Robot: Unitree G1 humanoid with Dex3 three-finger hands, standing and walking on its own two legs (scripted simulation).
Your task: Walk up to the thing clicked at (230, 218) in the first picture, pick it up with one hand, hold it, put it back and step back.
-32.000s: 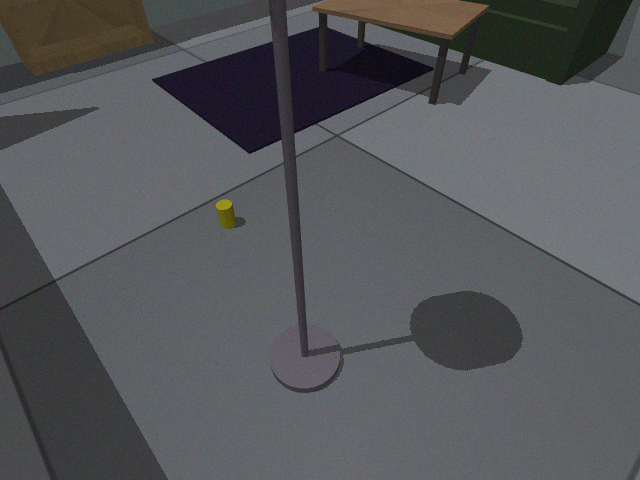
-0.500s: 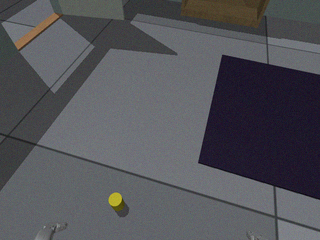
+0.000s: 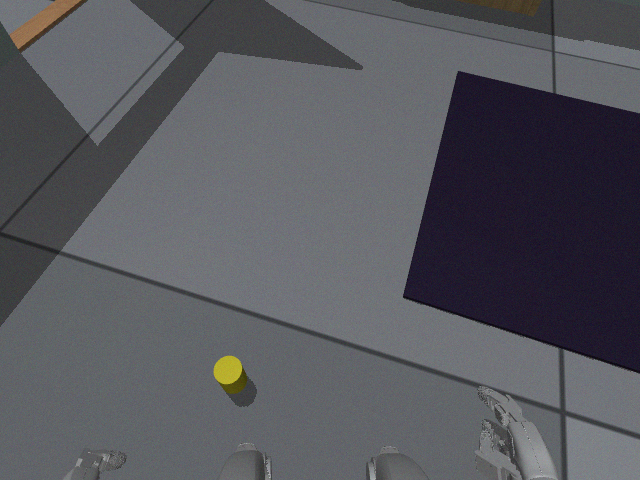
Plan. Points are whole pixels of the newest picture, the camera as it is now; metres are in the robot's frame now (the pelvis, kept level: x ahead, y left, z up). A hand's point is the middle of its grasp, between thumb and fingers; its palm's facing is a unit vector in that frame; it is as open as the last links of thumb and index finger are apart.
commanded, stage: rise first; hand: left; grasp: from above
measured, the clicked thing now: (231, 375) +0.42 +0.21 -0.63
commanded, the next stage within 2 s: approach in 1.98 s
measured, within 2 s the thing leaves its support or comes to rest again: neither
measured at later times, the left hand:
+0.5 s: hand (159, 446) +0.23 +0.28 -0.32, palm faces -0.42 -0.51 -0.75, open 13.9 cm
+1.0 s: hand (178, 408) +0.31 +0.28 -0.44, palm faces -0.47 -0.18 -0.86, open 14.1 cm
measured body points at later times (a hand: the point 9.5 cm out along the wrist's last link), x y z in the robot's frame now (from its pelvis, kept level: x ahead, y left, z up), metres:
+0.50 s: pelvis -0.05 -0.01 -0.17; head +0.14 +0.01 +0.24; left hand +0.25 +0.30 -0.28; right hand +0.14 -0.28 -0.29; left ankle +0.02 +0.13 -0.65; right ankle +0.00 -0.14 -0.65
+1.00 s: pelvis -0.09 +0.00 -0.29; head +0.11 +0.03 +0.11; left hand +0.33 +0.29 -0.39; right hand -0.01 -0.29 -0.41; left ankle +0.02 +0.13 -0.65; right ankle +0.00 -0.14 -0.65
